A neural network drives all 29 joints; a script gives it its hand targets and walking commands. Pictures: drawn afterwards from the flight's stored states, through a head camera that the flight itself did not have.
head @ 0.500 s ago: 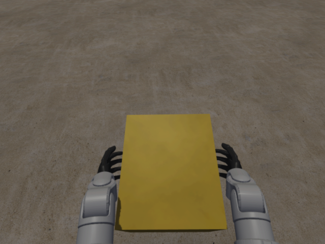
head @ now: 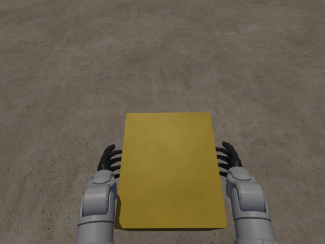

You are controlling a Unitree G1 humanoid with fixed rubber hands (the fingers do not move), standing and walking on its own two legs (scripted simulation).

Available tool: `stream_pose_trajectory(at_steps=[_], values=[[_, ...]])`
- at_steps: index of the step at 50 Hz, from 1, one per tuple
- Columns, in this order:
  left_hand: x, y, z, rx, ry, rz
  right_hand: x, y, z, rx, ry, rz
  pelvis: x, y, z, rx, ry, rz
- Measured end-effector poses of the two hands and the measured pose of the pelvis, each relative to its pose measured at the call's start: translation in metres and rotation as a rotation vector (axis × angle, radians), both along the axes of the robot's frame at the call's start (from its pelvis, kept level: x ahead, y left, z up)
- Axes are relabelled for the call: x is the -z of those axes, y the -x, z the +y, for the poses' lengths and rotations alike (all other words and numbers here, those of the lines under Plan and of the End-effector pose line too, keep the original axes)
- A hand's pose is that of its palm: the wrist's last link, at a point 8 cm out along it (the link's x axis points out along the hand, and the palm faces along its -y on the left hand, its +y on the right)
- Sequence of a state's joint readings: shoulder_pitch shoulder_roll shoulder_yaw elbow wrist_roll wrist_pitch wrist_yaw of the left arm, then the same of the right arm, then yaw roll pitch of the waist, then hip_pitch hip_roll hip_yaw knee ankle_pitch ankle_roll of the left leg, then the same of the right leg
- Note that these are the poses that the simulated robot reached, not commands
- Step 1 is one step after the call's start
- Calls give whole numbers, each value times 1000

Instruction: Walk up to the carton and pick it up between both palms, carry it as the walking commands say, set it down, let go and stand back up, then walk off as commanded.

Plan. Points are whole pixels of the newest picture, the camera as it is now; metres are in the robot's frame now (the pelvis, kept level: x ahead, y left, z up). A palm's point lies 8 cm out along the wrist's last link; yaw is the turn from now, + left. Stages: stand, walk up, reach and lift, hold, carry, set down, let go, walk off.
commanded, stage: carry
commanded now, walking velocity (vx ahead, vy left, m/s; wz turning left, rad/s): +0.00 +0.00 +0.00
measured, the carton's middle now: (168, 173) +0.32 +0.00 -0.03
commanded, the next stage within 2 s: none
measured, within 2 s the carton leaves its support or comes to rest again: neither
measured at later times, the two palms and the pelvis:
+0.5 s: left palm (102, 203) +0.20 +0.15 +0.05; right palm (245, 197) +0.20 -0.16 +0.06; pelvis -0.08 -0.01 -0.02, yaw +1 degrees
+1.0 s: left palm out of the picture +0.02 +0.12 +0.07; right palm out of the picture +0.01 -0.19 +0.06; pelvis -0.27 -0.02 +0.00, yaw -2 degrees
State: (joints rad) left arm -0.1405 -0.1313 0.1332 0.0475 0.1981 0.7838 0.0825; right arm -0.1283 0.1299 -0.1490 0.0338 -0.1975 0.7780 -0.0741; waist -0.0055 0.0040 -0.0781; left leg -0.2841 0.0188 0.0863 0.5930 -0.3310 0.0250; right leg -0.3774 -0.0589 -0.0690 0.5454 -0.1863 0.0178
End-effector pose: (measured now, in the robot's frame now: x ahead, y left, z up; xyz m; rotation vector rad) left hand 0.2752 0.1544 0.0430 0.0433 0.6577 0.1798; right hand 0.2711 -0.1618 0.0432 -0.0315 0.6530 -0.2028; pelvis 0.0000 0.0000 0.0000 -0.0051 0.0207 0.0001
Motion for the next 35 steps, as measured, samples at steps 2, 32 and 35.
stream_pose_trajectory(at_steps=[2,32,35], values=[[0,0,0,-1,1,2,0,0,0,1,-1,1,0,0,0,0,0,0],[3,118,3,-60,74,133,-10,120,10,129,1,124,21,134,9,-7,10,2],[0,141,7,-75,77,160,-12,141,14,117,4,153,11,154,9,2,35,0]])
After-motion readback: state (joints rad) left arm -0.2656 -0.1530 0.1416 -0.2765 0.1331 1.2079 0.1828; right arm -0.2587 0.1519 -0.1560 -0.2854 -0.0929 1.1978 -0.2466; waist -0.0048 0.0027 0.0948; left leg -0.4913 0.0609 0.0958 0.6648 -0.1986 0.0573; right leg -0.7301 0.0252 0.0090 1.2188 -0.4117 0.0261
